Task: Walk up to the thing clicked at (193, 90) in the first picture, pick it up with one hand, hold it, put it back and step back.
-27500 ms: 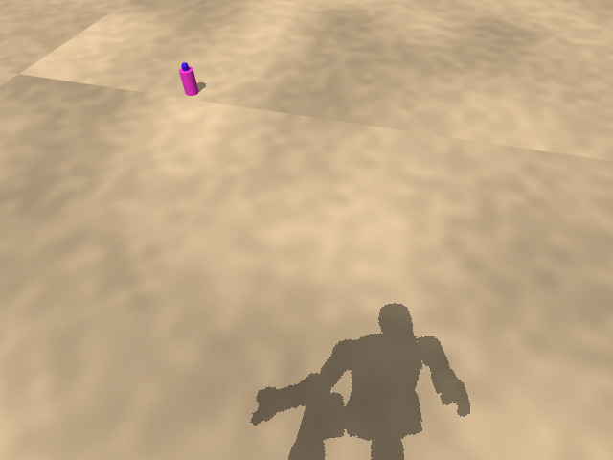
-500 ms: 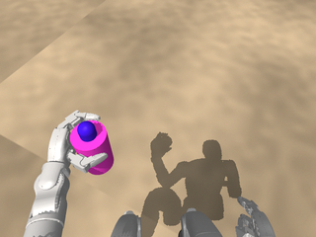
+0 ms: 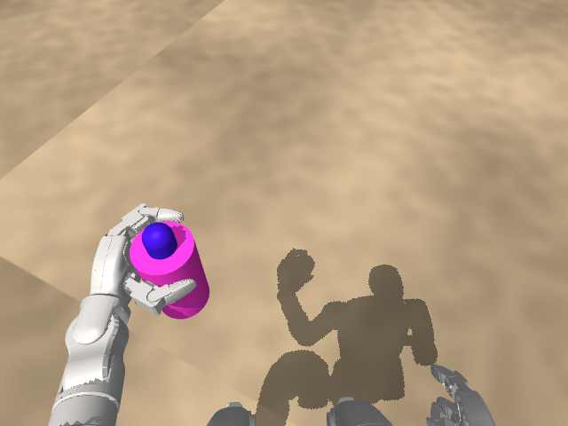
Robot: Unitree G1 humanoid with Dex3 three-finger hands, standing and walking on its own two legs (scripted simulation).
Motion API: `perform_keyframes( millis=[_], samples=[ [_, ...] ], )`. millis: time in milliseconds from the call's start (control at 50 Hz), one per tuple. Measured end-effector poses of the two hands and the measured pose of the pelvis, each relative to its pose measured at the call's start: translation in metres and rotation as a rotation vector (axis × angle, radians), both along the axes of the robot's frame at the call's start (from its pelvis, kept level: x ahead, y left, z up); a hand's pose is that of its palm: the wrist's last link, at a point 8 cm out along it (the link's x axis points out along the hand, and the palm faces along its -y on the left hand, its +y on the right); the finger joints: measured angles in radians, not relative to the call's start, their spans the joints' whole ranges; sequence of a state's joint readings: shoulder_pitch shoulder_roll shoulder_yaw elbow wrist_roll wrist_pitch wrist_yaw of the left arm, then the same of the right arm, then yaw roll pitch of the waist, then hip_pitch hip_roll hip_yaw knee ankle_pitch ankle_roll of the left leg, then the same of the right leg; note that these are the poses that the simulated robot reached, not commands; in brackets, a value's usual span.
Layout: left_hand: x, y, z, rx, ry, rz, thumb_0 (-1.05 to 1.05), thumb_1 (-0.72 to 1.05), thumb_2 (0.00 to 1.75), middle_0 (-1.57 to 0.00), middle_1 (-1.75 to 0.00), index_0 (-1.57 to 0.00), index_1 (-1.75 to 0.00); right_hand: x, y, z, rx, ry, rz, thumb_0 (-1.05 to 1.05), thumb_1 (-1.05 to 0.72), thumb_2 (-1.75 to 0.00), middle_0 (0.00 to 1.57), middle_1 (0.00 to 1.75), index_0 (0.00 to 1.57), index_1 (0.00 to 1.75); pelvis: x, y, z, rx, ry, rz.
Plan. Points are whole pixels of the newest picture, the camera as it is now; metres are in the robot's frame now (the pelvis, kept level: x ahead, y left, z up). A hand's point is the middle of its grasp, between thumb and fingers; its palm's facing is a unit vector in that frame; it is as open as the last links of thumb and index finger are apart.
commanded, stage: lift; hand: left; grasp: from the side
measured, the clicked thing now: (171, 266) +0.33 +0.16 +0.01
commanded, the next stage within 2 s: hold in 0.24 s
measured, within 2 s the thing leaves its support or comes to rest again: neither
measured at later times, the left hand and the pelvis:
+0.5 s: hand (162, 267) +0.31 +0.16 +0.05, palm faces -0.08 -1.00 -0.01, open 11.0 cm; pelvis -0.01 +0.00 +0.01, yaw +0 degrees
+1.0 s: hand (158, 274) +0.30 +0.17 +0.05, palm faces -0.06 -1.00 -0.02, open 11.0 cm; pelvis -0.01 +0.00 +0.02, yaw +0 degrees
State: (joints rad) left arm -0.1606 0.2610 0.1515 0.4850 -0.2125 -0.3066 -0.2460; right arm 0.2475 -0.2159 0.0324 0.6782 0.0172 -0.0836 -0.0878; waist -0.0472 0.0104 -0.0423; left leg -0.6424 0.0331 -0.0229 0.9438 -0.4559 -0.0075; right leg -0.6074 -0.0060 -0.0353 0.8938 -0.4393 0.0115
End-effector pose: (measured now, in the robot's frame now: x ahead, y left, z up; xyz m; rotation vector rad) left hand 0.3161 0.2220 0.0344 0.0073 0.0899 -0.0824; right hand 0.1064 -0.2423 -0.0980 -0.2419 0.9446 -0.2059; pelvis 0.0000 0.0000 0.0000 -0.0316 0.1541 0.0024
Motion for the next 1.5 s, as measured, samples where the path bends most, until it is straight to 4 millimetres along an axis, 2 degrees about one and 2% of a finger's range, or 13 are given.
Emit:
perform_keyframes(
  millis=[480,760,1040,1300,1500],
  samples=[
    [-0.017,-0.004,0.017,0.007,-0.011,0.003,0.0,-0.47,1.04,-0.62,-0.97,-0.66,-0.96,0.0,-0.003,0.014,0.002,-0.026,0.01,0.01,-0.89,-0.89,0.2,0.3,0.21,0.3,-0.005,-0.003,0.012,0.007,-0.058,0.001],
    [-0.03,-0.002,0.018,0.018,-0.008,0.024,0.0,-0.47,1.04,-0.62,-0.97,-0.66,-0.96,-0.002,0.0,0.019,0.004,-0.049,0.023,0.01,-0.89,-0.89,0.2,0.3,0.21,0.3,-0.012,-0.001,0.015,0.008,-0.081,0.001],
    [-0.031,-0.003,0.022,0.022,-0.023,0.017,0.0,-0.47,1.04,-0.62,-0.97,-0.66,-0.96,-0.004,0.004,0.021,0.011,-0.056,0.022,0.01,-0.9,-0.89,0.2,0.3,0.21,0.3,-0.012,0.002,0.016,0.007,-0.09,0.0],
    [-0.027,0.002,0.024,0.027,-0.022,0.046,0.0,-0.47,1.04,-0.62,-0.97,-0.66,-0.96,0.002,0.006,0.022,0.019,-0.063,0.029,0.01,-0.9,-0.89,0.2,0.3,0.21,0.3,-0.009,0.003,0.018,0.007,-0.091,-0.001],
    [-0.027,-0.004,0.022,0.01,-0.012,0.032,0.0,-0.47,1.04,-0.62,-0.97,-0.67,-0.96,0.008,0.006,0.023,0.019,-0.067,0.034,0.01,-0.9,-0.89,0.2,0.3,0.21,0.3,-0.004,0.004,0.018,0.005,-0.089,0.002]
  ],
)
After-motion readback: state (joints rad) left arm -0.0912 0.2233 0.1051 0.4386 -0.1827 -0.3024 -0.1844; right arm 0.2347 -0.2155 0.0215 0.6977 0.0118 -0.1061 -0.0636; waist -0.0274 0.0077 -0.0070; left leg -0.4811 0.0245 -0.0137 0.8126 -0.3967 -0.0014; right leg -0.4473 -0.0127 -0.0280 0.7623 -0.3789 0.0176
